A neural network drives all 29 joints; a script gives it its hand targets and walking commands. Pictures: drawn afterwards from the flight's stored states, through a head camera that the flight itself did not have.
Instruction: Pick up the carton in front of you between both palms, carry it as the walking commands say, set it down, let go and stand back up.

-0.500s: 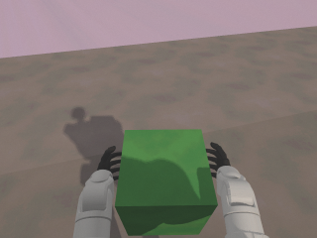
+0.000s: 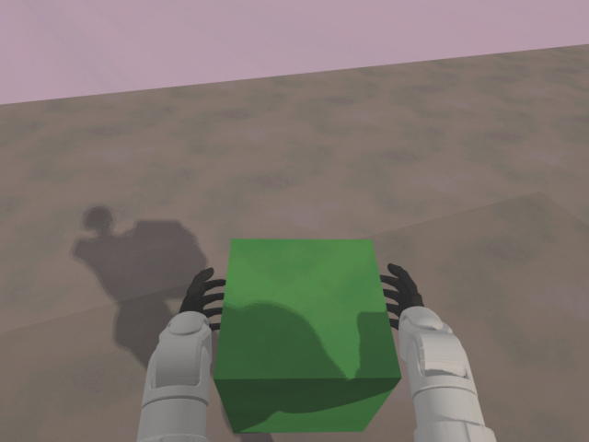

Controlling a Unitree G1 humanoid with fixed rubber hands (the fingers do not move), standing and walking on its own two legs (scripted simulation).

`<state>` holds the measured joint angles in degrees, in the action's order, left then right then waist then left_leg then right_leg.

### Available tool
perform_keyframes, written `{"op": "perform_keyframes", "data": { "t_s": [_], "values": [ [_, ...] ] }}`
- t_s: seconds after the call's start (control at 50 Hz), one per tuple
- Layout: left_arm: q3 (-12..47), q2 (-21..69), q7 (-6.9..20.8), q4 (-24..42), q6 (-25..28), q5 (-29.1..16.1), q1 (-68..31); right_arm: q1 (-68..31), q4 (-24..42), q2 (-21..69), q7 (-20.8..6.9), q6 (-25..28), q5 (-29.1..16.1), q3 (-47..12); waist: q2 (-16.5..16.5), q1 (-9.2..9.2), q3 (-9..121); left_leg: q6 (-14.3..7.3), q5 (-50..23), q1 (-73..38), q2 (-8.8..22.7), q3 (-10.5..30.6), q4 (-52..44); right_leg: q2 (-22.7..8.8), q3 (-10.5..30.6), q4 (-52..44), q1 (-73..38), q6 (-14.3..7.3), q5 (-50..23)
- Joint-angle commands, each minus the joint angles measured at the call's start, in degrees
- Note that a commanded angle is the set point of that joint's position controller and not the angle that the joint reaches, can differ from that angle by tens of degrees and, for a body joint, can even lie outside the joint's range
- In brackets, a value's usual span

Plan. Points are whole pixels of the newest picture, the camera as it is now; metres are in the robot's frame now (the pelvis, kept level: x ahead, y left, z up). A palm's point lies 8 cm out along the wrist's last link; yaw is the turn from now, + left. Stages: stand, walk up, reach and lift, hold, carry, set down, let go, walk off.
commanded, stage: hold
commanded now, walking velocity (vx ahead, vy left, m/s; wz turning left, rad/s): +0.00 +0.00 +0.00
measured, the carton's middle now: (300, 339) +0.31 +0.00 -0.04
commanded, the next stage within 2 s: set down in 0.16 s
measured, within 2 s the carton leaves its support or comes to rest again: neither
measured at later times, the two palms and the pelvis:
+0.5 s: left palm (186, 311) +0.33 +0.17 +0.00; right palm (383, 304) +0.33 -0.13 +0.02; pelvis +0.00 +0.02 -0.01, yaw -1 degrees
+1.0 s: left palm (198, 348) +0.38 +0.19 -0.20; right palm (348, 341) +0.38 -0.11 -0.18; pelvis -0.04 +0.00 -0.13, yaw -1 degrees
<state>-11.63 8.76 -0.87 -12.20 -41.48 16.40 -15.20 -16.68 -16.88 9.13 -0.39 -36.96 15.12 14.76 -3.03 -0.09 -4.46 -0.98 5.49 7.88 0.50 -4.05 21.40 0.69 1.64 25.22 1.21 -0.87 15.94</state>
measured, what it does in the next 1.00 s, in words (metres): lowers itself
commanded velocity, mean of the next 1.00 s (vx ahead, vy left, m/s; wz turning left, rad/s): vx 0.00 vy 0.00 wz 0.00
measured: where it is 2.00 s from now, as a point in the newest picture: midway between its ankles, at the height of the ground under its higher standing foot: outside the picture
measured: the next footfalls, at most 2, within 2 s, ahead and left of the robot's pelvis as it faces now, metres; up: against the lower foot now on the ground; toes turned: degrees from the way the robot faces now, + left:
none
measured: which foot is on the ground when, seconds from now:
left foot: down 0.00-1.00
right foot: down 0.00-1.00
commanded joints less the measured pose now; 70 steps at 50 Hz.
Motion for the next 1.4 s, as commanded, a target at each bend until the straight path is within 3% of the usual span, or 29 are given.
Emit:
{"op": "perform_keyframes", "data": {
  "t_s": [0.0, 0.22, 0.36, 0.44, 0.5, 0.56, 0.68, 0.78, 0.84, 0.92, 0.98, 1.14, 1.38],
  "values": [
    [30.3, 51.2, 12.8, 3.2, 3.0, -13.6, -27.6, -26.8, 0.5, 51.2, -12.7, 1.6, -11.9, -29.0, 0.6, 0.06, 13.0, 0.4, -1.8, -27.4, -4.4, 8.5, 2.5, 0.4, 6.4, -10.7, 25.2, -3.6, 1.4],
    [29.2, 53.3, 13.3, 0.4, 2.7, -14.0, -31.4, -29.9, -1.9, 50.7, -13.9, 1.8, -10.1, -25.5, 3.8, -0.41, 14.1, 1.3, 3.2, -24.7, -2.7, 10.3, 0.0, 2.6, 5.4, -8.2, 21.6, -3.3, 2.2],
    [13.8, 49.2, 13.2, -14.4, 7.4, -5.6, -39.5, -40.0, -13.6, 48.6, -13.8, 6.6, -2.2, -13.2, 2.2, 0.62, 9.3, 0.1, 9.9, -18.8, -2.6, 10.9, 3.0, 2.7, 4.4, -3.7, 27.8, -3.5, 7.2],
    [4.3, 41.0, 11.7, -18.2, 12.0, 0.8, -40.7, -40.9, -17.4, 43.6, -11.4, 10.5, 4.2, -3.8, 2.4, 1.44, 8.3, -0.9, 8.3, -11.8, -3.1, 10.4, 7.0, 3.8, 4.0, 1.0, 31.7, -2.7, 6.2],
    [0.8, 34.6, 11.2, -19.4, 16.4, 3.5, -39.4, -38.7, -19.0, 39.2, -9.9, 14.5, 6.6, 0.3, 2.6, 1.71, 10.3, -1.1, 3.9, -5.9, -3.8, 9.4, 11.2, 4.8, 3.4, 5.3, 36.3, -1.7, 3.4],
    [2.6, 33.2, 11.6, -20.2, 21.7, 3.0, -39.7, -38.0, -19.4, 38.3, -9.2, 19.9, 5.5, -0.9, 2.9, 1.61, 16.3, -1.3, -2.9, -1.6, -4.3, 9.0, 16.4, 6.0, 3.0, 10.0, 41.7, -0.7, 0.8],
    [15.3, 39.8, 12.5, -21.1, 31.8, -2.9, -46.3, -43.5, -17.7, 44.3, -8.1, 30.0, -1.9, -13.8, 3.4, 0.47, 37.9, -1.7, -19.1, -1.4, -5.0, 10.9, 29.0, 7.9, 1.8, 19.5, 55.9, 0.9, -3.5],
    [23.3, 39.8, 11.8, -16.2, 34.8, -7.2, -51.4, -49.2, -11.2, 46.6, -5.8, 32.9, -9.0, -25.3, 5.2, 2.49, 63.4, -1.2, -29.6, -2.6, -5.4, 10.8, 39.8, 9.2, 1.0, 28.4, 65.1, 2.5, -6.9],
    [23.0, 38.1, 11.7, -16.2, 33.8, -7.6, -51.7, -50.0, -11.0, 47.3, -4.6, 31.4, -10.1, -26.9, 4.3, 3.85, 65.0, -0.9, -23.3, 7.0, -6.1, 9.3, 42.3, 9.5, 1.2, 31.5, 67.7, 2.8, -4.9],
    [19.6, 37.6, 14.0, -21.0, 30.5, -6.3, -54.5, -52.7, -14.9, 49.9, -4.9, 27.7, -8.8, -23.6, 2.8, 4.42, 56.1, -0.5, -5.5, 24.6, -7.0, 6.6, 43.7, 9.8, 1.0, 34.2, 71.1, 2.9, 3.8],
    [16.6, 37.6, 15.9, -24.0, 28.0, -5.1, -57.3, -56.0, -17.4, 50.5, -5.5, 25.1, -7.7, -20.1, 2.6, 4.65, 52.6, -0.6, 1.0, 32.1, -7.1, 5.6, 45.7, 10.0, 0.8, 36.5, 74.7, 2.9, 8.1],
    [12.7, 36.6, 17.4, -27.2, 26.3, -4.7, -63.7, -63.5, -20.1, 49.2, -4.8, 24.0, -6.9, -14.7, 3.9, 4.22, 56.3, 0.1, 1.5, 43.1, -7.4, 4.9, 53.8, 11.3, -0.8, 45.5, 82.9, 3.0, 7.7],
    [15.4, 34.6, 14.8, -26.4, 25.6, -8.5, -70.7, -74.9, -17.4, 47.2, -3.6, 24.5, -12.8, -20.0, 3.8, 7.42, 69.6, 1.0, -4.1, 41.6, -7.3, 6.2, 65.2, 13.1, -3.9, 59.4, 100.7, 3.8, 8.9]
  ]
}}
